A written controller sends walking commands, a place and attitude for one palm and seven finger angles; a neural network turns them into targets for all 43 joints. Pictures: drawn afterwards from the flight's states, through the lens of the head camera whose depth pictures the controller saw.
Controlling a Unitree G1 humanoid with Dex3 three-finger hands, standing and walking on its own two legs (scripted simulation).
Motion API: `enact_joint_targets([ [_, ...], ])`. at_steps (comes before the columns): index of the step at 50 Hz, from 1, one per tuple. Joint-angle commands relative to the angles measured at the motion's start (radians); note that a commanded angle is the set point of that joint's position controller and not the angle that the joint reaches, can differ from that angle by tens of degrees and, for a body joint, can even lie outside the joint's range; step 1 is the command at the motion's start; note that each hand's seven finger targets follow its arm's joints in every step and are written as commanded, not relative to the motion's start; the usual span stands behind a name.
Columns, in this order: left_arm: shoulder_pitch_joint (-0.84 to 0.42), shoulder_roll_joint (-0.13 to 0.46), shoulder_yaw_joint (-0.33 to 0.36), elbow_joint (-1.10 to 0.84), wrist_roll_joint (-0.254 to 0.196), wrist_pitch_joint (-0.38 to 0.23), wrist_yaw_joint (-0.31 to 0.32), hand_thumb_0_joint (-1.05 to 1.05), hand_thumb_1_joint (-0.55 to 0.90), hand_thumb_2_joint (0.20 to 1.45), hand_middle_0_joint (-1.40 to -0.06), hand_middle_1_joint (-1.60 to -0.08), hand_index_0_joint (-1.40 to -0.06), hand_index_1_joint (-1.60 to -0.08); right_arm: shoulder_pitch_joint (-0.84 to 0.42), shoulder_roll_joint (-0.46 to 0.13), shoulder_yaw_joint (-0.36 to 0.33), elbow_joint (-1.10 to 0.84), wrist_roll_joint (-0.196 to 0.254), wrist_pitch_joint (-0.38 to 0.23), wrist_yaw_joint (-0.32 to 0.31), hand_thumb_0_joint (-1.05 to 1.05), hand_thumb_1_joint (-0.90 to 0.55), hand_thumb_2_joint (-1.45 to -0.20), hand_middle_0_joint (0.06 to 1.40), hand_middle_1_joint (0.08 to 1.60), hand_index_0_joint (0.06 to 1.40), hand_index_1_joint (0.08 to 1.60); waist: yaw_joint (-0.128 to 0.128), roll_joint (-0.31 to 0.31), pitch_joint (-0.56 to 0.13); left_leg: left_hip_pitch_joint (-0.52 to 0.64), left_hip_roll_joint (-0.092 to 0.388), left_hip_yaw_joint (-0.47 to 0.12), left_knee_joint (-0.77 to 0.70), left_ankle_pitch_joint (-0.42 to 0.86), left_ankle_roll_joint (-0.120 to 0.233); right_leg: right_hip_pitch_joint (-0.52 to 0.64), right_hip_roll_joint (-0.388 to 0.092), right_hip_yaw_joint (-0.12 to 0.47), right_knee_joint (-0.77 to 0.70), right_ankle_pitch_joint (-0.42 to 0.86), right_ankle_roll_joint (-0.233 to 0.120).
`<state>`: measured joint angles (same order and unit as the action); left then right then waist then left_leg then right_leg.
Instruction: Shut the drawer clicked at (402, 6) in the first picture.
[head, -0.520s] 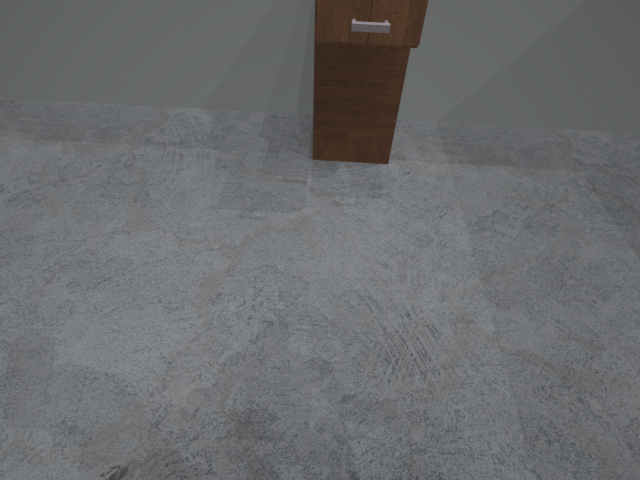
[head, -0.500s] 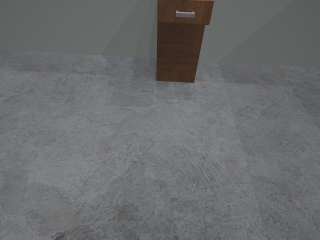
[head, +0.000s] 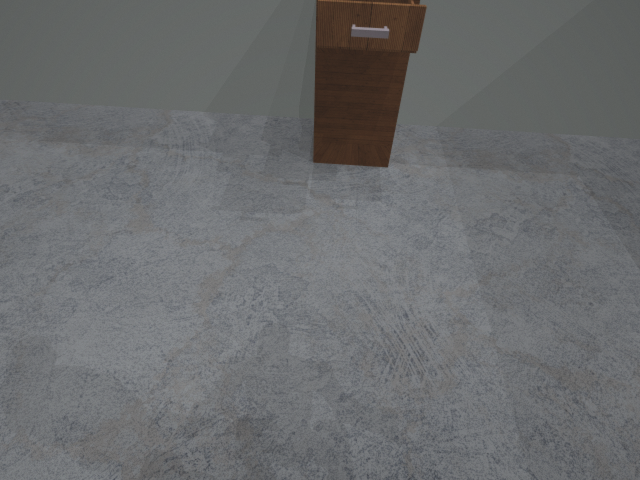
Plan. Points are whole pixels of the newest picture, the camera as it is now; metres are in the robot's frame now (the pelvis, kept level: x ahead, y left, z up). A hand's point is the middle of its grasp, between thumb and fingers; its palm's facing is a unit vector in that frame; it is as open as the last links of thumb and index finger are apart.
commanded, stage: stand and wait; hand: left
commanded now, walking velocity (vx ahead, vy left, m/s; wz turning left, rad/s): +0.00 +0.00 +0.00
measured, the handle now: (369, 30) +1.44 -0.08 +0.02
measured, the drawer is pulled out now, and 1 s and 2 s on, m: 0.30 0.30 0.30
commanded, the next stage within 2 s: look at it before walking up in 0.34 s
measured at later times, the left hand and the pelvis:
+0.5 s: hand out of the picture +0.07 +0.24 -0.15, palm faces -0.03 -0.95 -0.32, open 7.4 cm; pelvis -0.01 -0.01 +0.00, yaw +0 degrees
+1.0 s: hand out of the picture +0.07 +0.24 -0.15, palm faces -0.03 -0.95 -0.32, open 7.4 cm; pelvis +0.00 -0.01 +0.00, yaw +0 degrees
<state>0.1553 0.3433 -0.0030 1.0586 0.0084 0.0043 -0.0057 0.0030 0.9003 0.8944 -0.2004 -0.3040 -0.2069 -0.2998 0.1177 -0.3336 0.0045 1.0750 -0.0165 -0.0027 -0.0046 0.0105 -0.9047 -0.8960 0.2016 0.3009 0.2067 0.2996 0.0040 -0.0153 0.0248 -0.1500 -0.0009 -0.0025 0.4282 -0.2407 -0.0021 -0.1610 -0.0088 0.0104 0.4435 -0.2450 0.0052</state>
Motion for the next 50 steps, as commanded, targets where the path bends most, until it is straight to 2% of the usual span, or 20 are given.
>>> enact_joint_targets([
  [1,-0.066,0.207,0.038,-0.061,0.001,-0.027,0.017,0.0,0.9,0.9,-0.2,-0.3,-0.2,-0.3,-0.065,-0.209,-0.045,-0.066,0.006,-0.028,-0.008,0.0,-0.9,-0.9,0.2,0.3,0.2,0.3,-0.005,0.011,-0.043,-0.008,0.108,-0.087,-0.086,0.11,0.036,-0.006,-0.108,0.102,-0.093,0.117,-0.039],
  [17,-0.06,0.208,0.036,-0.036,0.002,-0.028,0.016,0.0,0.9,0.9,-0.2,-0.3,-0.2,-0.3,-0.043,-0.209,-0.04,-0.028,0.007,-0.028,-0.005,0.0,-0.9,-0.9,0.2,0.3,0.2,0.3,-0.003,0.011,-0.029,-0.02,0.11,-0.094,-0.105,0.073,0.032,-0.019,-0.108,0.117,-0.121,0.05,-0.038],
  [26,-0.062,0.204,0.038,-0.039,0.002,-0.031,0.017,0.0,0.9,0.9,-0.2,-0.3,-0.2,-0.3,-0.042,-0.207,-0.041,-0.027,0.007,-0.03,-0.006,0.0,-0.9,-0.9,0.2,0.3,0.2,0.3,-0.004,0.011,-0.053,0.0,0.114,-0.088,-0.098,0.125,0.028,-0.002,-0.111,0.113,-0.114,0.12,-0.04],
  [31,-0.066,0.204,0.037,-0.039,0.003,-0.03,0.016,0.0,0.9,0.9,-0.2,-0.3,-0.2,-0.3,-0.048,-0.205,-0.04,-0.027,0.007,-0.029,-0.006,0.0,-0.9,-0.9,0.2,0.3,0.2,0.3,-0.004,0.018,-0.042,0.0,0.114,-0.089,-0.103,0.114,0.027,-0.011,-0.109,0.114,-0.121,0.104,-0.039],
  [35,-0.062,0.204,0.038,-0.039,0.002,-0.032,0.016,0.0,0.9,0.9,-0.2,-0.3,-0.2,-0.3,-0.049,-0.207,-0.04,-0.029,0.008,-0.03,-0.006,0.0,-0.9,-0.9,0.2,0.3,0.2,0.3,-0.003,0.012,-0.06,0.013,0.117,-0.086,-0.098,0.147,0.027,0.007,-0.113,0.109,-0.114,0.153,-0.039],
  [41,-0.062,0.205,0.037,-0.037,0.002,-0.031,0.015,0.0,0.9,0.9,-0.2,-0.3,-0.2,-0.3,-0.055,-0.209,-0.039,-0.029,0.008,-0.028,-0.007,0.0,-0.9,-0.9,0.2,0.3,0.2,0.3,-0.002,0.016,-0.043,0.015,0.117,-0.087,-0.104,0.135,0.026,-0.004,-0.11,0.11,-0.123,0.137,-0.037],
  [50,-0.056,0.207,0.037,-0.033,0.002,-0.032,0.015,0.0,0.9,0.9,-0.2,-0.3,-0.2,-0.3,-0.056,-0.209,-0.039,-0.029,0.009,-0.028,-0.007,0.0,-0.9,-0.9,0.2,0.3,0.2,0.3,-0.002,0.009,-0.059,0.029,0.119,-0.087,-0.103,0.158,0.027,0.012,-0.113,0.108,-0.124,0.168,-0.038],
])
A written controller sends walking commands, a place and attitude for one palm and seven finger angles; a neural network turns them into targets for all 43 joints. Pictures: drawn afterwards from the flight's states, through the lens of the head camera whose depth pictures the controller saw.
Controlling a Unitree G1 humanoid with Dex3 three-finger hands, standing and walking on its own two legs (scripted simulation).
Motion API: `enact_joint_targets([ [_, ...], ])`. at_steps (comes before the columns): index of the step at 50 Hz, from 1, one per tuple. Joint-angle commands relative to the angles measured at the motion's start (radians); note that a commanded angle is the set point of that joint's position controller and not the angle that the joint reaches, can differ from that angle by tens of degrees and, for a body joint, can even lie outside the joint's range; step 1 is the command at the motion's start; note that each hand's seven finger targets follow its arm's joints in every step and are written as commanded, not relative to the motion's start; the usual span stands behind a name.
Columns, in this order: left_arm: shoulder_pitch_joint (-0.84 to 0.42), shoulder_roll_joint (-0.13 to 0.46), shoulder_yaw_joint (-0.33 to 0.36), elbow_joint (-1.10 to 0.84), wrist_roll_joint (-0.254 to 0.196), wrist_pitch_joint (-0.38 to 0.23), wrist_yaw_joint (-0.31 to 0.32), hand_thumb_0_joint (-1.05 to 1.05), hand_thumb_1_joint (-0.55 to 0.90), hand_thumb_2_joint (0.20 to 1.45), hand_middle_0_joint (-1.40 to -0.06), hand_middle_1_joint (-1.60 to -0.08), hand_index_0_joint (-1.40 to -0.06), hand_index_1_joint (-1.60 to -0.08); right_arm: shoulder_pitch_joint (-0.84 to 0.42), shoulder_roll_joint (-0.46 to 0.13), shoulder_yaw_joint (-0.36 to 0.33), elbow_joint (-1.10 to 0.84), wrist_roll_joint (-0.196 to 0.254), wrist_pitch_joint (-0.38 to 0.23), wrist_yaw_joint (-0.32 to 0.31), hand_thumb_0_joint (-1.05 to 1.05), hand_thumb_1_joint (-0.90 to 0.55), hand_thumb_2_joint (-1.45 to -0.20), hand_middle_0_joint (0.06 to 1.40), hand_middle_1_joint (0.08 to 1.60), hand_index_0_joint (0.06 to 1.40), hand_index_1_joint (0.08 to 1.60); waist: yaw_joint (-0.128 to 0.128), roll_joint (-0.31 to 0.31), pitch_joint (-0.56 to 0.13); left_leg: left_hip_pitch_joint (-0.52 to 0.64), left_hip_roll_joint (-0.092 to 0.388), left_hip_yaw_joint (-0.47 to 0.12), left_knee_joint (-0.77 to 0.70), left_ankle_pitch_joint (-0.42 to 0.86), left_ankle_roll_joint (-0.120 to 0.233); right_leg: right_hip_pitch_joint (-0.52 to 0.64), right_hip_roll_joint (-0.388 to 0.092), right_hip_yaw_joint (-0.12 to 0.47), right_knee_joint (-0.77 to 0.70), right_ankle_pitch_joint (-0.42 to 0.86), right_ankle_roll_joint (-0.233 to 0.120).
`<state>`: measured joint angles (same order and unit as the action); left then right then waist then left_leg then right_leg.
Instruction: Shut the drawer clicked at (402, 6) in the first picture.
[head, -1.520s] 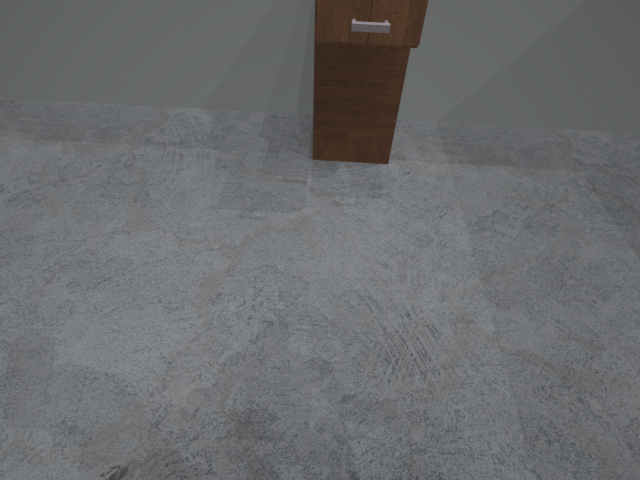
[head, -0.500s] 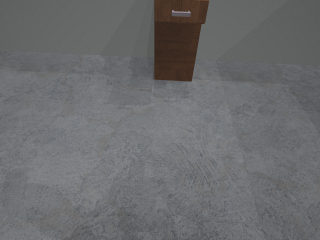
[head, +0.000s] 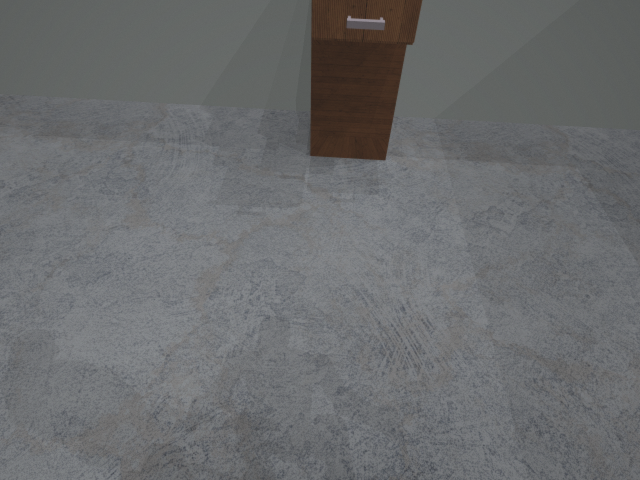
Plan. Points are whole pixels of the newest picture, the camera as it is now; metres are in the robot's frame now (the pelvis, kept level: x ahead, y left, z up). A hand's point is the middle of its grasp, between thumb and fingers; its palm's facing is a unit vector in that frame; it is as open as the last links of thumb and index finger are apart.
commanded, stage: walk to a spot facing it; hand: left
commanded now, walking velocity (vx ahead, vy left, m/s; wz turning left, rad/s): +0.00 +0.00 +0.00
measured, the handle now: (365, 21) +1.45 -0.07 +0.01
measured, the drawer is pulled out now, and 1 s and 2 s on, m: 0.30 0.30 0.30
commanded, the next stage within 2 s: none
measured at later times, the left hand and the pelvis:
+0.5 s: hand out of the picture +0.08 +0.16 -0.19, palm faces -0.04 -0.98 -0.18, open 7.4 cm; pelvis +0.10 -0.02 -0.02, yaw -7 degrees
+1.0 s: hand (241, 308) +0.44 +0.18 -0.17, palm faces -0.27 -0.94 -0.19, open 7.4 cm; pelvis +0.31 +0.01 +0.00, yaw -19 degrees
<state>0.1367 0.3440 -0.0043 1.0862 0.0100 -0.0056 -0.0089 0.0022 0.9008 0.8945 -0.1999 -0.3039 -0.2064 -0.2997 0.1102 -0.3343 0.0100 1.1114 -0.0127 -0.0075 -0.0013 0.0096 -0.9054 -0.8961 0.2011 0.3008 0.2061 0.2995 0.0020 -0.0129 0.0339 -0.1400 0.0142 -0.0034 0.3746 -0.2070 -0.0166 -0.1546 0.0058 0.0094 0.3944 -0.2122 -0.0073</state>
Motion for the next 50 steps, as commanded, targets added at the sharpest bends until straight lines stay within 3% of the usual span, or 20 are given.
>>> enact_joint_targets([
  [1,-0.04,0.207,0.038,-0.061,0.0,-0.023,0.018,0.0,0.9,0.9,-0.2,-0.3,-0.2,-0.3,-0.047,-0.21,-0.043,-0.063,0.005,-0.024,-0.011,0.0,-0.9,-0.9,0.2,0.3,0.2,0.3,-0.002,0.015,-0.074,0.022,0.104,-0.086,-0.05,0.134,0.039,0.011,-0.126,0.109,-0.072,0.147,-0.025],
  [3,0.029,0.087,0.015,-0.033,0.0,0.0,0.021,0.0,0.9,0.9,-0.2,-0.3,-0.2,-0.3,0.015,-0.089,-0.016,-0.038,-0.003,-0.008,-0.007,0.0,-0.9,-0.9,0.2,0.3,0.2,0.3,0.0,0.01,-0.076,0.024,0.099,-0.05,-0.028,0.006,0.02,-0.005,-0.112,0.113,-0.065,-0.01,-0.013],
  [6,0.07,0.094,0.029,-0.049,0.01,0.02,0.004,0.0,0.9,0.9,-0.2,-0.3,-0.2,-0.3,0.056,-0.093,-0.028,-0.05,-0.012,0.005,-0.003,0.0,-0.9,-0.9,0.2,0.3,0.2,0.3,0.003,-0.003,0.053,-0.084,0.091,-0.042,-0.023,-0.316,0.029,-0.116,-0.084,0.164,-0.075,-0.332,-0.035],
  [9,0.112,0.089,0.046,-0.081,0.014,0.019,-0.008,0.0,0.9,0.9,-0.2,-0.3,-0.2,-0.3,0.091,-0.106,-0.045,-0.077,-0.012,-0.001,-0.003,0.0,-0.9,-0.9,0.2,0.3,0.2,0.3,0.003,0.01,0.093,-0.12,0.107,-0.055,0.012,-0.409,0.051,-0.181,-0.058,0.189,-0.022,-0.4,-0.062],
  [15,0.168,-0.01,0.06,-0.127,0.011,-0.019,-0.017,0.0,0.9,0.9,-0.2,-0.3,-0.2,-0.3,0.193,-0.116,-0.078,-0.093,-0.004,-0.036,-0.014,0.0,-0.9,-0.9,0.2,0.3,0.2,0.3,-0.011,0.177,0.065,0.026,0.27,-0.197,-0.012,-0.262,0.142,-0.325,0.031,0.045,0.29,-0.19,-0.046],
  [18,0.234,-0.041,0.067,-0.107,0.012,-0.038,-0.016,0.0,0.9,0.9,-0.2,-0.3,-0.2,-0.3,0.197,-0.079,-0.078,-0.084,-0.006,-0.043,-0.019,0.0,-0.9,-0.9,0.2,0.3,0.2,0.3,0.03,0.131,0.043,-0.032,0.25,-0.067,0.205,0.092,0.117,-0.155,0.005,-0.001,0.198,-0.11,-0.051],
  [19,0.365,0.003,0.082,-0.06,0.016,-0.045,-0.009,0.0,0.9,0.9,-0.2,-0.3,-0.2,-0.3,0.141,-0.038,-0.071,-0.112,0.0,-0.046,-0.017,0.0,-0.9,-0.9,0.2,0.3,0.2,0.3,0.091,-0.084,0.001,-0.254,0.145,0.083,0.493,0.143,0.053,0.099,-0.077,0.176,0.077,0.066,-0.103],
  [20,0.55,0.086,0.103,0.001,0.018,-0.058,0.011,0.0,0.9,0.9,-0.2,-0.3,-0.2,-0.3,0.01,0.031,-0.054,-0.187,0.002,-0.06,-0.009,0.0,-0.9,-0.9,0.2,0.3,0.2,0.3,0.157,-0.359,0.008,-0.599,0.013,0.173,0.78,-0.29,-0.006,0.323,-0.308,0.547,-0.048,0.445,-0.203],
  [21,0.622,0.078,0.091,0.025,0.011,-0.06,0.028,0.0,0.9,0.9,-0.2,-0.3,-0.2,-0.3,-0.086,0.017,-0.051,-0.22,-0.007,-0.068,-0.011,0.0,-0.9,-0.9,0.2,0.3,0.2,0.3,0.178,-0.264,0.018,-0.71,0.034,0.057,0.873,-0.391,-0.006,0.376,-0.344,0.632,-0.024,0.698,-0.268],
  [23,0.551,0.022,0.077,0.008,0.021,-0.057,0.043,0.0,0.9,0.9,-0.2,-0.3,-0.2,-0.3,-0.105,0.035,-0.059,-0.217,-0.009,-0.068,-0.006,0.0,-0.9,-0.9,0.2,0.3,0.2,0.3,0.13,-0.04,0.048,-0.761,0.093,0.023,0.882,-0.312,-0.006,0.372,-0.313,0.498,0.006,0.573,-0.268],
  [26,0.426,-0.019,0.068,-0.025,0.026,-0.065,0.044,0.0,0.9,0.9,-0.2,-0.3,-0.2,-0.3,-0.076,0.074,-0.062,-0.211,-0.007,-0.043,0.009,0.0,-0.9,-0.9,0.2,0.3,0.2,0.3,0.047,-0.049,0.094,-0.649,0.109,0.04,0.746,-0.221,-0.024,0.155,-0.27,0.388,-0.09,0.368,-0.229],
  [31,0.327,-0.002,0.074,-0.022,0.017,-0.068,0.039,0.0,0.9,0.9,-0.2,-0.3,-0.2,-0.3,-0.045,0.106,-0.061,-0.221,0.01,-0.046,0.034,0.0,-0.9,-0.9,0.2,0.3,0.2,0.3,-0.004,-0.138,0.085,-0.269,0.046,0.124,0.395,-0.002,0.0,-0.064,-0.162,0.214,-0.149,0.344,-0.139],
  [34,0.304,0.007,0.087,-0.014,0.009,-0.07,0.034,0.0,0.9,0.9,-0.2,-0.3,-0.2,-0.3,0.223,0.047,-0.081,-0.14,0.001,-0.058,0.007,0.0,-0.9,-0.9,0.2,0.3,0.2,0.3,-0.118,-0.071,-0.045,0.103,0.002,0.13,0.232,0.083,0.027,-0.092,-0.108,0.159,0.161,0.518,-0.097],
  [35,0.322,-0.028,0.089,-0.026,0.003,-0.068,0.028,0.0,0.9,0.9,-0.2,-0.3,-0.2,-0.3,0.379,-0.021,-0.099,-0.097,-0.008,-0.059,-0.007,0.0,-0.9,-0.9,0.2,0.3,0.2,0.3,-0.172,0.037,-0.162,0.303,0.107,0.012,0.205,0.043,0.05,-0.177,-0.059,0.124,0.393,0.362,-0.077],
  [36,0.388,-0.1,0.086,-0.042,-0.009,-0.062,0.015,0.0,0.9,0.9,-0.2,-0.3,-0.2,-0.3,0.462,-0.124,-0.122,-0.081,-0.025,-0.063,-0.013,0.0,-0.9,-0.9,0.2,0.3,0.2,0.3,-0.156,0.316,-0.252,0.41,0.409,-0.392,0.043,-0.03,0.155,-0.348,0.076,0.003,0.766,-0.235,-0.036],
  [37,0.363,-0.108,0.08,-0.065,-0.002,-0.067,0.016,0.0,0.9,0.9,-0.2,-0.3,-0.2,-0.3,0.407,-0.121,-0.111,-0.094,-0.012,-0.052,-0.01,0.0,-0.9,-0.9,0.2,0.3,0.2,0.3,-0.115,0.281,-0.203,0.258,0.485,-0.54,-0.12,-0.252,0.208,-0.395,0.054,0.043,0.924,-0.347,-0.052],
  [38,0.307,-0.109,0.074,-0.072,0.006,-0.058,0.018,0.0,0.9,0.9,-0.2,-0.3,-0.2,-0.3,0.299,-0.063,-0.101,-0.116,-0.008,-0.053,-0.014,0.0,-0.9,-0.9,0.2,0.3,0.2,0.3,-0.093,0.25,-0.103,0.117,0.472,-0.515,-0.179,-0.425,0.201,-0.443,-0.008,0.049,1.0,-0.275,-0.055],
  [40,0.245,-0.123,0.074,-0.078,0.024,-0.039,-0.001,0.0,0.9,0.9,-0.2,-0.3,-0.2,-0.3,0.184,0.049,-0.074,-0.134,-0.015,-0.061,-0.015,0.0,-0.9,-0.9,0.2,0.3,0.2,0.3,-0.03,0.137,0.084,-0.13,0.393,-0.336,-0.203,-0.406,0.166,-0.465,-0.087,0.037,0.975,-0.162,-0.042],
  [43,0.298,-0.158,0.073,-0.069,0.027,-0.004,-0.011,0.0,0.9,0.9,-0.2,-0.3,-0.2,-0.3,0.158,0.077,-0.067,-0.127,-0.013,-0.081,-0.018,0.0,-0.9,-0.9,0.2,0.3,0.2,0.3,0.031,0.129,0.034,-0.207,0.306,-0.075,-0.199,-0.211,0.132,-0.373,-0.108,0.003,0.854,-0.087,-0.021],
  [50,0.07,-0.14,0.075,-0.158,0.029,0.003,-0.029,0.0,0.9,0.9,-0.2,-0.3,-0.2,-0.3,0.26,0.044,-0.082,-0.085,-0.014,-0.09,-0.014,0.0,-0.9,-0.9,0.2,0.3,0.2,0.3,-0.011,0.08,0.056,-0.042,0.309,0.044,-0.232,-0.026,0.166,-0.428,-0.142,-0.049,0.484,0.028,0.016],
])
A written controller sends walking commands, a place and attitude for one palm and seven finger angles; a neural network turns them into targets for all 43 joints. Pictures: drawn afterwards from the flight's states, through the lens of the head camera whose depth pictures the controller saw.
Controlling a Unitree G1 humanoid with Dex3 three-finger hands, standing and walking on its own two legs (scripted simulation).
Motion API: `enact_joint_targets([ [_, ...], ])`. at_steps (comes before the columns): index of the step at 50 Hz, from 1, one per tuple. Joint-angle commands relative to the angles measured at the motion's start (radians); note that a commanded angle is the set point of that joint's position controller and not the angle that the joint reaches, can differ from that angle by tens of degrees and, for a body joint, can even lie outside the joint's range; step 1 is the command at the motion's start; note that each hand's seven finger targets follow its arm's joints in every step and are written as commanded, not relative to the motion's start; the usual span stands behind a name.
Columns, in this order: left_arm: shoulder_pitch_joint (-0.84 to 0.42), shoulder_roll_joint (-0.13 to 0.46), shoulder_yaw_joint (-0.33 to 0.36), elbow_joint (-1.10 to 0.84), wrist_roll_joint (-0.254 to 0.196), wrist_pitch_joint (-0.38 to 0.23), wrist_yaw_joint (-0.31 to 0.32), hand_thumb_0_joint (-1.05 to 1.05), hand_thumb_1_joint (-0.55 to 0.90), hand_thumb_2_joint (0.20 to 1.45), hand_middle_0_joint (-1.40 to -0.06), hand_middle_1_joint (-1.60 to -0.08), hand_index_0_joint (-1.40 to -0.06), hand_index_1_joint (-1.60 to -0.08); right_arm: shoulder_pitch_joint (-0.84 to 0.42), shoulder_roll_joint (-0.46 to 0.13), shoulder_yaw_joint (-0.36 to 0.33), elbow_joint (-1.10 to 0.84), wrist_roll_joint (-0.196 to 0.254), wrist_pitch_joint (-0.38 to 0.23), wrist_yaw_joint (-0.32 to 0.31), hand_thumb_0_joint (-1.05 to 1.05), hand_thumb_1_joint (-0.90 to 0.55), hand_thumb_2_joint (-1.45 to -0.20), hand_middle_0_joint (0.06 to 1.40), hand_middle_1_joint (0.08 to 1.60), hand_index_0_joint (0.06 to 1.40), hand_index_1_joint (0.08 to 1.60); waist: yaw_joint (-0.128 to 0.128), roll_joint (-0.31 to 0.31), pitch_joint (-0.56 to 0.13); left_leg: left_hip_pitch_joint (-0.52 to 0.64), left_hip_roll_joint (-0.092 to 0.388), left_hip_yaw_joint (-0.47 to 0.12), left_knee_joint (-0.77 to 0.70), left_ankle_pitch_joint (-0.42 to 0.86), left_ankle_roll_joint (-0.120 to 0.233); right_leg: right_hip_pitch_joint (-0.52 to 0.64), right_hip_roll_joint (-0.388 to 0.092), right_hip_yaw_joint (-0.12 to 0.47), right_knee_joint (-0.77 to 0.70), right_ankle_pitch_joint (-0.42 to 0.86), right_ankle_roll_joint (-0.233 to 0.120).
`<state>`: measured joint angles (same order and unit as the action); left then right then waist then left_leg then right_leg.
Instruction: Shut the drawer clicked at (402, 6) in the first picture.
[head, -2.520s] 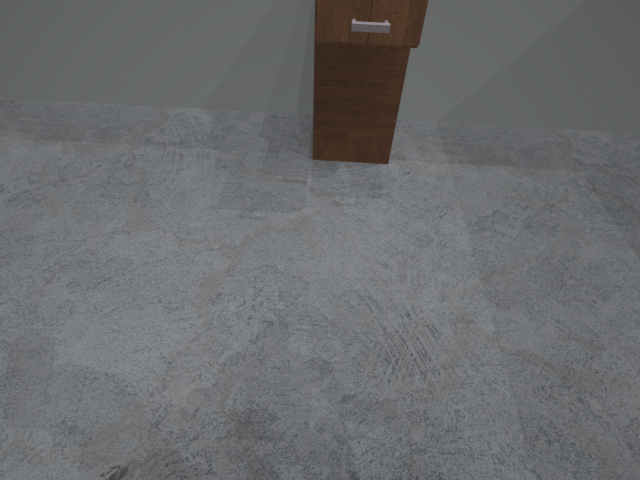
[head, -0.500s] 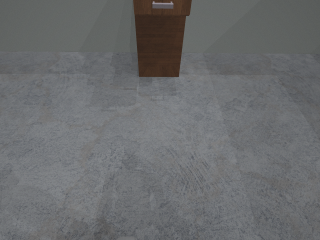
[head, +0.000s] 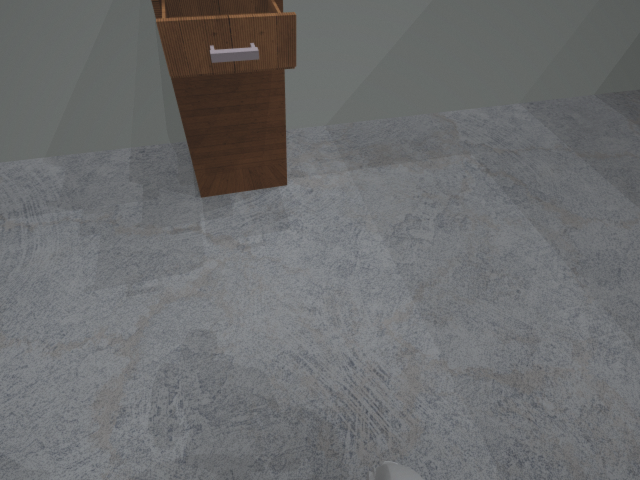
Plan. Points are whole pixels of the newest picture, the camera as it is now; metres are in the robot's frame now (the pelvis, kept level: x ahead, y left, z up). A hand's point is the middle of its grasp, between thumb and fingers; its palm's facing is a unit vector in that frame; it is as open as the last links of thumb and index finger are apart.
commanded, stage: walk to a spot facing it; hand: left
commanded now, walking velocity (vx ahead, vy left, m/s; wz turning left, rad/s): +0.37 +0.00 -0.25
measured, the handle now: (233, 51) +1.10 +0.30 +0.02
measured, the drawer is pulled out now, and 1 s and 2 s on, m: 0.30 0.30 0.30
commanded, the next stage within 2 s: turn to face it in 1.02 s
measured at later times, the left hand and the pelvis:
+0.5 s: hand (224, 405) +0.26 +0.17 -0.18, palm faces -0.04 -0.98 -0.20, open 7.2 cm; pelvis +0.23 -0.03 -0.01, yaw -4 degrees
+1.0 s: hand (287, 250) +0.59 +0.10 -0.17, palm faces -0.23 -0.95 -0.20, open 7.3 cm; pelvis +0.46 -0.06 -0.02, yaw -13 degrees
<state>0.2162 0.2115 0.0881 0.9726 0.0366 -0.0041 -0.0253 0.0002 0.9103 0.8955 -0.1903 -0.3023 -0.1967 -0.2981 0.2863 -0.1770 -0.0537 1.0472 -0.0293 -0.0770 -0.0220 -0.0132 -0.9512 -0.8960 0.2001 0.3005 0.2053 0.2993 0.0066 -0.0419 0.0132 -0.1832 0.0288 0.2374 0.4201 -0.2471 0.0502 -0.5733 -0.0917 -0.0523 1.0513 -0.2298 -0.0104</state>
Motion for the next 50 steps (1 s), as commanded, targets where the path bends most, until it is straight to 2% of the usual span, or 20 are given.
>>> enact_joint_targets([
  [1,-0.043,-0.005,-0.019,-0.055,0.001,0.001,-0.013,0.0,0.9,0.9,-0.2,-0.3,-0.2,-0.3,0.093,-0.122,-0.02,-0.016,0.001,-0.018,0.008,0.0,-0.9,-0.9,0.2,0.3,0.2,0.3,-0.023,0.107,0.079,0.026,0.298,-0.182,-0.268,0.032,0.099,0.003,-0.043,0.0,-0.235,0.039,0.019],
  [6,-0.143,0.001,-0.026,-0.077,-0.002,-0.016,-0.012,0.0,0.9,0.9,-0.2,-0.3,-0.2,-0.3,0.16,-0.142,-0.019,0.024,-0.008,-0.003,0.011,0.0,-0.9,-0.9,0.2,0.3,0.2,0.3,-0.053,0.137,0.077,0.121,0.308,-0.132,-0.171,0.207,0.079,0.098,0.012,-0.066,-0.421,-0.012,-0.005],
  [8,-0.058,0.023,-0.02,-0.042,-0.001,-0.027,-0.01,0.0,0.9,0.9,-0.2,-0.3,-0.2,-0.3,0.164,-0.142,-0.012,0.032,-0.004,0.004,0.011,0.0,-0.9,-0.9,0.2,0.3,0.2,0.3,-0.006,0.116,0.031,0.106,0.265,-0.073,-0.016,0.369,0.043,0.286,0.072,-0.12,-0.523,0.011,-0.028],
  [9,0.069,0.061,-0.011,0.004,0.001,-0.036,-0.002,0.0,0.9,0.9,-0.2,-0.3,-0.2,-0.3,0.155,-0.133,-0.01,0.034,0.004,0.005,0.015,0.0,-0.9,-0.9,0.2,0.3,0.2,0.3,0.056,0.061,-0.037,0.014,0.226,-0.031,0.174,0.433,0.01,0.504,0.072,-0.093,-0.563,0.034,-0.058],
  [10,0.219,0.154,0.013,0.047,0.003,-0.049,0.01,0.0,0.9,0.9,-0.2,-0.3,-0.2,-0.3,0.149,-0.096,0.001,0.013,0.015,0.0,0.025,0.0,-0.9,-0.9,0.2,0.3,0.2,0.3,0.117,-0.087,-0.133,-0.223,0.16,0.04,0.453,0.255,-0.038,0.764,-0.13,0.145,-0.602,-0.046,-0.136],
  [11,0.333,0.255,0.035,0.074,-0.014,-0.052,0.019,0.0,0.9,0.9,-0.2,-0.3,-0.2,-0.3,0.102,-0.063,0.011,-0.036,0.02,-0.008,0.024,0.0,-0.9,-0.9,0.2,0.3,0.2,0.3,0.136,-0.227,-0.189,-0.473,0.041,-0.006,0.736,-0.311,-0.069,0.91,-0.354,0.529,-0.72,0.065,-0.252],
  [12,0.313,0.262,0.037,0.08,-0.024,-0.052,0.025,0.0,0.9,0.9,-0.2,-0.3,-0.2,-0.3,0.02,-0.096,0.0,-0.044,0.021,-0.007,0.022,0.0,-0.9,-0.9,0.2,0.3,0.2,0.3,0.151,-0.144,-0.174,-0.534,0.079,-0.134,0.864,-0.313,-0.054,0.845,-0.365,0.543,-0.75,0.062,-0.276],
  [14,0.165,0.171,0.014,0.045,-0.021,-0.052,0.037,0.0,0.9,0.9,-0.2,-0.3,-0.2,-0.3,-0.038,-0.083,-0.005,-0.052,0.015,0.001,0.023,0.0,-0.9,-0.9,0.2,0.3,0.2,0.3,0.079,0.021,-0.028,-0.548,0.151,-0.209,0.865,-0.166,-0.053,0.635,-0.309,0.373,-0.78,0.042,-0.229],
  [17,0.066,0.093,-0.015,0.038,-0.01,-0.066,0.038,0.0,0.9,0.9,-0.2,-0.3,-0.2,-0.3,0.058,-0.03,-0.002,-0.014,0.003,0.037,0.028,0.0,-0.9,-0.9,0.2,0.3,0.2,0.3,-0.024,-0.046,0.043,-0.379,0.163,-0.173,0.681,-0.101,-0.084,0.358,-0.213,0.156,-0.834,0.094,-0.159],
  [23,0.066,0.133,-0.004,0.052,-0.01,-0.066,0.027,0.0,0.9,0.9,-0.2,-0.3,-0.2,-0.3,0.009,-0.02,-0.007,-0.055,0.007,0.029,0.054,0.0,-0.9,-0.9,0.2,0.3,0.2,0.3,-0.025,-0.093,0.072,-0.213,0.111,-0.096,0.314,0.006,-0.081,0.287,-0.153,0.094,-0.826,-0.077,-0.13],
  [26,0.048,0.137,0.001,0.055,-0.013,-0.055,0.022,0.0,0.9,0.9,-0.2,-0.3,-0.2,-0.3,0.101,-0.069,-0.018,-0.027,0.005,0.016,0.047,0.0,-0.9,-0.9,0.2,0.3,0.2,0.3,-0.085,-0.002,0.072,0.017,0.071,-0.05,0.182,0.035,-0.077,0.207,-0.115,0.061,-0.701,-0.125,-0.099],
  [27,0.058,0.108,-0.004,0.051,-0.015,-0.05,0.017,0.0,0.9,0.9,-0.2,-0.3,-0.2,-0.3,0.192,-0.115,-0.028,0.002,0.0,0.011,0.038,0.0,-0.9,-0.9,0.2,0.3,0.2,0.3,-0.123,0.103,0.04,0.146,0.088,-0.099,0.114,-0.049,-0.063,0.159,-0.055,0.019,-0.515,-0.066,-0.076],
  [28,0.077,0.041,-0.014,0.03,-0.025,-0.048,0.01,0.0,0.9,0.9,-0.2,-0.3,-0.2,-0.3,0.305,-0.222,-0.052,0.024,-0.016,0.003,0.027,0.0,-0.9,-0.9,0.2,0.3,0.2,0.3,-0.157,0.353,-0.01,0.255,0.302,-0.426,-0.064,-0.21,0.013,0.018,0.061,-0.08,-0.178,-0.153,-0.021],
  [29,0.04,0.029,-0.022,-0.01,-0.023,-0.051,0.008,0.0,0.9,0.9,-0.2,-0.3,-0.2,-0.3,0.379,-0.28,-0.056,0.031,-0.015,0.007,0.022,0.0,-0.9,-0.9,0.2,0.3,0.2,0.3,-0.167,0.441,-0.038,0.271,0.462,-0.709,-0.222,-0.303,0.091,-0.088,0.116,-0.037,0.087,-0.358,-0.015],
  [30,-0.003,0.052,-0.015,-0.005,-0.016,-0.05,0.014,0.0,0.9,0.9,-0.2,-0.3,-0.2,-0.3,0.317,-0.243,-0.046,0.034,-0.012,0.009,0.008,0.0,-0.9,-0.9,0.2,0.3,0.2,0.3,-0.153,0.35,-0.015,0.223,0.481,-0.727,-0.257,-0.344,0.098,-0.145,0.061,0.047,0.231,-0.299,-0.028],
  [32,-0.013,0.042,-0.01,0.017,-0.011,-0.047,-0.001,0.0,0.9,0.9,-0.2,-0.3,-0.2,-0.3,0.158,-0.155,-0.021,-0.013,-0.006,-0.002,0.006,0.0,-0.9,-0.9,0.2,0.3,0.2,0.3,-0.082,0.162,0.081,0.078,0.41,-0.511,-0.249,-0.252,0.072,-0.144,-0.021,0.064,0.255,-0.12,-0.022],
  [36,0.073,0.0,-0.014,0.05,-0.006,-0.011,-0.005,0.0,0.9,0.9,-0.2,-0.3,-0.2,-0.3,0.088,-0.1,-0.007,-0.009,0.004,-0.021,0.0,0.0,-0.9,-0.9,0.2,0.3,0.2,0.3,-0.006,0.16,0.069,0.011,0.315,-0.198,-0.251,0.031,0.046,-0.045,-0.044,0.037,0.128,-0.007,0.013],
  [46,-0.108,-0.022,-0.017,-0.02,-0.008,-0.02,-0.008,0.0,0.9,0.9,-0.2,-0.3,-0.2,-0.3,0.174,-0.096,-0.024,0.053,-0.003,0.0,0.008,0.0,-0.9,-0.9,0.2,0.3,0.2,0.3,-0.045,0.161,0.121,0.123,0.316,-0.024,-0.183,0.238,0.043,0.064,-0.001,-0.084,-0.377,0.06,-0.004],
  [49,0.112,0.03,-0.003,0.046,-0.002,-0.039,-0.001,0.0,0.9,0.9,-0.2,-0.3,-0.2,-0.3,0.145,-0.111,-0.027,0.052,0.004,0.008,0.011,0.0,-0.9,-0.9,0.2,0.3,0.2,0.3,0.065,0.101,-0.006,0.104,0.263,0.041,0.146,0.517,0.0,0.389,0.091,-0.152,-0.498,0.056,-0.046],
  [50,0.254,0.103,0.02,0.088,0.002,-0.053,0.009,0.0,0.9,0.9,-0.2,-0.3,-0.2,-0.3,0.144,-0.087,-0.023,0.047,0.014,0.005,0.019,0.0,-0.9,-0.9,0.2,0.3,0.2,0.3,0.132,-0.014,-0.1,-0.067,0.216,0.062,0.412,0.384,-0.034,0.63,-0.013,-0.019,-0.525,0.052,-0.082],
])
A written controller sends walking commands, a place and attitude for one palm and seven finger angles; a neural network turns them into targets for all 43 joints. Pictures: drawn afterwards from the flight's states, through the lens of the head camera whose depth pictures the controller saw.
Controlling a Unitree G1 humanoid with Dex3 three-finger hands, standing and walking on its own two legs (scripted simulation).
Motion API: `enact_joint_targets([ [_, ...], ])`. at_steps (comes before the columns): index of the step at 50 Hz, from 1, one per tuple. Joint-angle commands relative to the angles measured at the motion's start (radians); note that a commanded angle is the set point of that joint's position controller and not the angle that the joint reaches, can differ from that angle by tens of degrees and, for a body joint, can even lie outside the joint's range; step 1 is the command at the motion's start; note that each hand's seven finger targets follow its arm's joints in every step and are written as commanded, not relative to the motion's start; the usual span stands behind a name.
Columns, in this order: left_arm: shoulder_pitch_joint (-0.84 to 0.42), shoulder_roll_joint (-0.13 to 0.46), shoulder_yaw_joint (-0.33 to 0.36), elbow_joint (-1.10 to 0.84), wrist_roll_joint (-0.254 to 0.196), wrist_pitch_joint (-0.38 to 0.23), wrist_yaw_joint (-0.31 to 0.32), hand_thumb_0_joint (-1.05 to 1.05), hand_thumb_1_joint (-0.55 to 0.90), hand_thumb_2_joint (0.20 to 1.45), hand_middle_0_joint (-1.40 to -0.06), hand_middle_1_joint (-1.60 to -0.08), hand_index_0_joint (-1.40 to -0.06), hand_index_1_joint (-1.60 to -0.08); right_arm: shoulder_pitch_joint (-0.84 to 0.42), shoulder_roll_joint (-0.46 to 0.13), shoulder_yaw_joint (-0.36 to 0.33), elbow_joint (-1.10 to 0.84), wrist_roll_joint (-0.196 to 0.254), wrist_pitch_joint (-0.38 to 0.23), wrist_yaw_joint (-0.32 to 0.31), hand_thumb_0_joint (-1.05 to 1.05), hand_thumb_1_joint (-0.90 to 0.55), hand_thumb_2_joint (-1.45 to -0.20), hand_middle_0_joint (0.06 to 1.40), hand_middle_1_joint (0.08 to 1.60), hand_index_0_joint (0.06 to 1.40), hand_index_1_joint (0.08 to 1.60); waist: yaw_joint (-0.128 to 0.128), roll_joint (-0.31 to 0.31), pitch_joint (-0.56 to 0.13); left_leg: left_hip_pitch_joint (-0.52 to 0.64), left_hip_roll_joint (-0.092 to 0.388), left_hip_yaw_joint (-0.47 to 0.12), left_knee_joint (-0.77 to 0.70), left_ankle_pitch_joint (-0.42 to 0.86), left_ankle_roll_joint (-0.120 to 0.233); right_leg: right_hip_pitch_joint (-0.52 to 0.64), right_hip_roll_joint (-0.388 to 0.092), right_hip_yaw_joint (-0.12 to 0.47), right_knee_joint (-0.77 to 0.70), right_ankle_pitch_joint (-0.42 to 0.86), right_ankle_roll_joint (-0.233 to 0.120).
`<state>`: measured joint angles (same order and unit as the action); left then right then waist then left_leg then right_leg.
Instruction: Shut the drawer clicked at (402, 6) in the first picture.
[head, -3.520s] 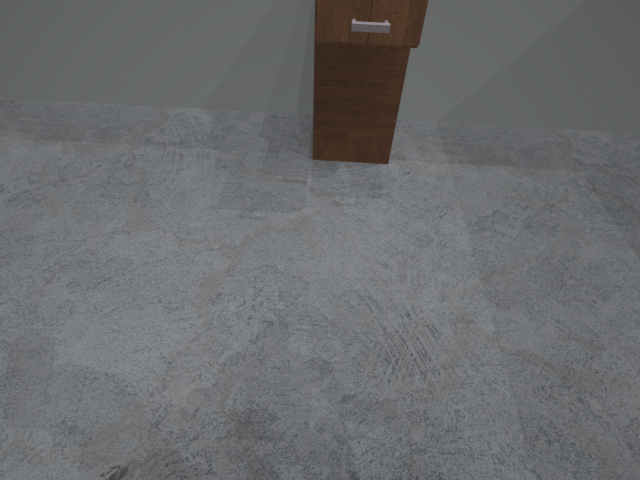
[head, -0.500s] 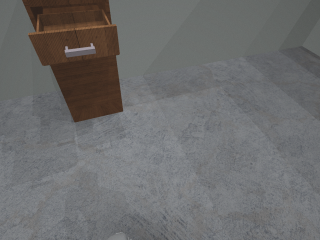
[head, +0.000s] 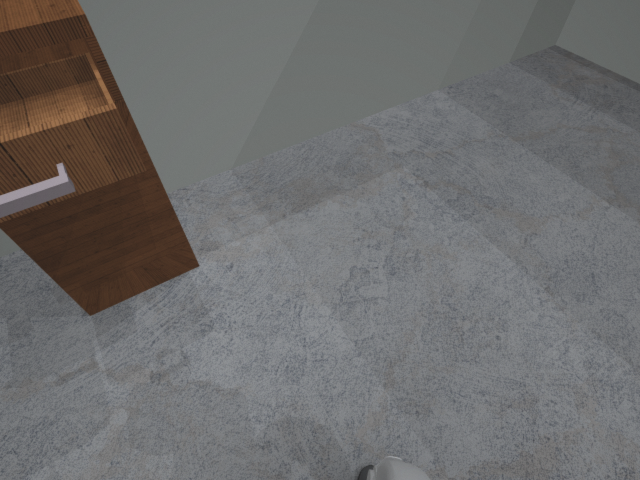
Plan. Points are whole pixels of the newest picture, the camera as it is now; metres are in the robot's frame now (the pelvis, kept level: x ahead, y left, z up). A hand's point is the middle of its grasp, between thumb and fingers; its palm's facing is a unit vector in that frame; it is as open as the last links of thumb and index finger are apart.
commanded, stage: walk to a spot facing it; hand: left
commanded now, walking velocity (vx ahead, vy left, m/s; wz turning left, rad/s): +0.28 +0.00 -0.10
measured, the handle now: (29, 188) +0.54 +0.49 +0.03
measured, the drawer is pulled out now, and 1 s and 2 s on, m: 0.30 0.30 0.30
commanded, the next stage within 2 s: turn to face it in 0.02 s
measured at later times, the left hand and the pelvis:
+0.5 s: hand (202, 468) +0.17 +0.19 -0.19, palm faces +0.22 -0.96 -0.15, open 7.3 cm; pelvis +0.17 +0.01 -0.01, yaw +9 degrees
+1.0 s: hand (207, 415) +0.23 +0.18 -0.13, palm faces +0.39 -0.87 -0.30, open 7.4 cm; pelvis +0.21 -0.05 +0.01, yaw +23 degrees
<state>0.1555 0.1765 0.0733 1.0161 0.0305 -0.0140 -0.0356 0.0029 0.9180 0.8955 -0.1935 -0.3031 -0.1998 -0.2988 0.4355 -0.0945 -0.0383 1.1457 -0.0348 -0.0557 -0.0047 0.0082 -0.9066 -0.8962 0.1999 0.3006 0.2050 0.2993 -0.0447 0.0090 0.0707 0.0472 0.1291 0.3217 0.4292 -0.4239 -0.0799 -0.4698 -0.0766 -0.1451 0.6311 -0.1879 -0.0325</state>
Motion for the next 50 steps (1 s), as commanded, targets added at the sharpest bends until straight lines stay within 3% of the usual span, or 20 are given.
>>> enact_joint_targets([
  [1,0.426,0.267,0.065,0.066,0.003,-0.053,0.033,0.0,0.9,0.9,-0.2,-0.3,-0.2,-0.3,0.014,-0.097,-0.02,-0.092,0.032,-0.022,0.005,0.0,-0.9,-0.9,0.2,0.3,0.2,0.3,0.193,-0.336,-0.272,-0.587,-0.043,-0.05,0.751,-0.069,0.052,0.739,-0.322,0.544,-0.225,0.123,-0.182],
  [2,0.414,0.293,0.063,0.067,-0.021,-0.05,0.04,0.0,0.9,0.9,-0.2,-0.3,-0.2,-0.3,-0.048,-0.126,-0.02,-0.113,0.037,-0.017,0.002,0.0,-0.9,-0.9,0.2,0.3,0.2,0.3,0.187,-0.291,-0.298,-0.641,-0.041,-0.206,0.917,-0.158,0.067,0.698,-0.377,0.652,-0.328,0.125,-0.231],
  [3,0.318,0.249,0.054,0.041,-0.017,-0.047,0.044,0.0,0.9,0.9,-0.2,-0.3,-0.2,-0.3,-0.106,-0.12,-0.029,-0.123,0.031,-0.018,0.0,0.0,-0.9,-0.9,0.2,0.3,0.2,0.3,0.162,-0.216,-0.217,-0.693,-0.01,-0.265,0.984,-0.071,0.068,0.6,-0.356,0.596,-0.343,0.096,-0.219],
  [5,0.183,0.14,0.018,0.012,-0.014,-0.053,0.054,0.0,0.9,0.9,-0.2,-0.3,-0.2,-0.3,-0.149,-0.109,-0.023,-0.117,0.016,-0.006,-0.001,0.0,-0.9,-0.9,0.2,0.3,0.2,0.3,0.094,-0.058,-0.081,-0.65,0.058,-0.299,0.894,0.061,0.069,0.355,-0.287,0.387,-0.35,0.147,-0.164],
  [9,0.117,0.079,-0.008,0.014,-0.001,-0.068,0.063,0.0,0.9,0.9,-0.2,-0.3,-0.2,-0.3,-0.036,-0.06,-0.01,-0.073,0.014,0.04,-0.001,0.0,-0.9,-0.9,0.2,0.3,0.2,0.3,0.004,-0.072,-0.075,-0.51,0.036,-0.275,0.667,0.087,0.045,0.203,-0.232,0.145,-0.361,0.37,-0.121],
  [12,0.103,0.092,-0.019,0.011,-0.009,-0.061,0.059,0.0,0.9,0.9,-0.2,-0.3,-0.2,-0.3,-0.085,-0.059,0.0,-0.096,0.018,0.05,0.007,0.0,-0.9,-0.9,0.2,0.3,0.2,0.3,0.01,-0.103,-0.065,-0.493,0.009,-0.246,0.501,0.153,0.042,0.228,-0.211,0.051,-0.365,0.381,-0.101],
  [17,0.132,0.138,-0.006,0.009,-0.008,-0.036,0.063,0.0,0.9,0.9,-0.2,-0.3,-0.2,-0.3,-0.244,-0.106,-0.004,-0.177,0.018,0.054,0.021,0.0,-0.9,-0.9,0.2,0.3,0.2,0.3,0.055,-0.106,-0.02,-0.492,-0.017,-0.204,0.33,0.155,0.052,0.315,-0.249,0.025,-0.3,0.409,-0.078],
  [19,0.13,0.154,0.003,-0.001,-0.006,-0.022,0.067,0.0,0.9,0.9,-0.2,-0.3,-0.2,-0.3,-0.255,-0.126,-0.009,-0.197,0.017,0.058,0.023,0.0,-0.9,-0.9,0.2,0.3,0.2,0.3,0.05,-0.104,-0.02,-0.444,-0.021,-0.199,0.268,0.161,0.061,0.327,-0.264,0.008,-0.232,0.41,-0.061],
  [21,0.115,0.173,0.013,-0.028,-0.016,-0.013,0.067,0.0,0.9,0.9,-0.2,-0.3,-0.2,-0.3,-0.148,-0.184,-0.025,-0.189,0.009,0.056,0.021,0.0,-0.9,-0.9,0.2,0.3,0.2,0.3,-0.007,-0.012,-0.091,-0.254,-0.041,-0.204,0.122,0.371,0.082,0.288,-0.222,-0.057,-0.003,0.389,-0.006],
  [22,0.14,0.14,0.015,-0.054,-0.026,-0.006,0.063,0.0,0.9,0.9,-0.2,-0.3,-0.2,-0.3,-0.087,-0.274,-0.046,-0.196,-0.001,0.05,0.014,0.0,-0.9,-0.9,0.2,0.3,0.2,0.3,-0.025,0.217,-0.144,-0.105,0.127,-0.45,0.035,0.702,0.177,0.114,-0.113,-0.1,0.222,0.101,0.069],
  [23,0.127,0.109,0.004,-0.099,-0.03,-0.001,0.062,0.0,0.9,0.9,-0.2,-0.3,-0.2,-0.3,-0.037,-0.354,-0.06,-0.196,0.005,0.056,0.009,0.0,-0.9,-0.9,0.2,0.3,0.2,0.3,-0.037,0.376,-0.174,-0.062,0.322,-0.702,-0.057,0.91,0.32,-0.019,0.003,-0.053,0.492,-0.515,0.105],
  [24,0.074,0.126,0.0,-0.124,-0.019,0.01,0.069,0.0,0.9,0.9,-0.2,-0.3,-0.2,-0.3,-0.046,-0.358,-0.06,-0.193,0.015,0.059,0.002,0.0,-0.9,-0.9,0.2,0.3,0.2,0.3,-0.037,0.26,-0.197,-0.095,0.321,-0.736,-0.077,0.698,0.34,-0.059,-0.004,0.076,0.587,-0.503,0.094],
  [27,0.051,0.116,0.02,-0.117,-0.012,0.019,0.054,0.0,0.9,0.9,-0.2,-0.3,-0.2,-0.3,-0.241,-0.287,-0.049,-0.264,0.01,0.059,-0.006,0.0,-0.9,-0.9,0.2,0.3,0.2,0.3,0.025,0.131,-0.084,-0.294,0.187,-0.61,-0.141,0.277,0.26,-0.085,-0.045,0.129,0.574,-0.291,0.101],
  [30,0.107,0.109,0.024,-0.105,-0.011,0.035,0.049,0.0,0.9,0.9,-0.2,-0.3,-0.2,-0.3,-0.273,-0.281,-0.049,-0.286,0.013,0.053,-0.003,0.0,-0.9,-0.9,0.2,0.3,0.2,0.3,0.046,0.121,-0.125,-0.328,0.111,-0.514,-0.163,0.245,0.228,-0.011,-0.033,0.119,0.491,-0.205,0.109],
  [40,0.022,0.103,0.015,-0.186,-0.016,0.037,0.057,0.0,0.9,0.9,-0.2,-0.3,-0.2,-0.3,-0.211,-0.309,-0.078,-0.289,0.006,0.073,0.003,0.0,-0.9,-0.9,0.2,0.3,0.2,0.3,0.003,0.155,-0.157,-0.231,0.095,-0.628,-0.098,0.381,0.263,0.038,0.029,0.118,0.2,-0.267,0.11],
  [44,0.128,0.125,0.012,-0.166,-0.024,0.024,0.065,0.0,0.9,0.9,-0.2,-0.3,-0.2,-0.3,-0.261,-0.302,-0.079,-0.307,0.015,0.082,0.008,0.0,-0.9,-0.9,0.2,0.3,0.2,0.3,0.063,0.119,-0.171,-0.354,0.036,-0.604,0.0,0.424,0.205,0.289,0.055,0.102,-0.138,-0.092,0.091],
  [45,0.169,0.166,0.019,-0.165,-0.017,0.015,0.07,0.0,0.9,0.9,-0.2,-0.3,-0.2,-0.3,-0.263,-0.263,-0.074,-0.313,0.022,0.083,0.013,0.0,-0.9,-0.9,0.2,0.3,0.2,0.3,0.083,0.02,-0.177,-0.463,-0.025,-0.549,0.105,0.305,0.147,0.413,-0.035,0.185,-0.298,-0.06,0.066],
  [46,0.165,0.27,0.037,-0.171,0.001,0.005,0.076,0.0,0.9,0.9,-0.2,-0.3,-0.2,-0.3,-0.247,-0.184,-0.061,-0.336,0.029,0.083,0.017,0.0,-0.9,-0.9,0.2,0.3,0.2,0.3,0.078,-0.286,-0.144,-0.67,-0.183,-0.364,0.33,0.01,0.052,0.478,-0.315,0.479,-0.389,-0.025,-0.04],
  [47,0.124,0.302,0.03,-0.197,-0.005,0.014,0.073,0.0,0.9,0.9,-0.2,-0.3,-0.2,-0.3,-0.273,-0.22,-0.067,-0.348,0.017,0.087,0.015,0.0,-0.9,-0.9,0.2,0.3,0.2,0.3,0.083,-0.241,-0.113,-0.642,-0.171,-0.374,0.543,-0.14,0.051,0.305,-0.426,0.489,-0.386,0.042,-0.119],
  [50,0.005,0.192,0.008,-0.206,-0.01,0.003,0.075,0.0,0.9,0.9,-0.2,-0.3,-0.2,-0.3,-0.248,-0.222,-0.068,-0.284,0.011,0.111,0.02,0.0,-0.9,-0.9,0.2,0.3,0.2,0.3,0.012,-0.153,-0.009,-0.64,-0.116,-0.387,0.786,0.02,0.038,0.218,-0.258,0.279,-0.326,0.215,-0.079],
])
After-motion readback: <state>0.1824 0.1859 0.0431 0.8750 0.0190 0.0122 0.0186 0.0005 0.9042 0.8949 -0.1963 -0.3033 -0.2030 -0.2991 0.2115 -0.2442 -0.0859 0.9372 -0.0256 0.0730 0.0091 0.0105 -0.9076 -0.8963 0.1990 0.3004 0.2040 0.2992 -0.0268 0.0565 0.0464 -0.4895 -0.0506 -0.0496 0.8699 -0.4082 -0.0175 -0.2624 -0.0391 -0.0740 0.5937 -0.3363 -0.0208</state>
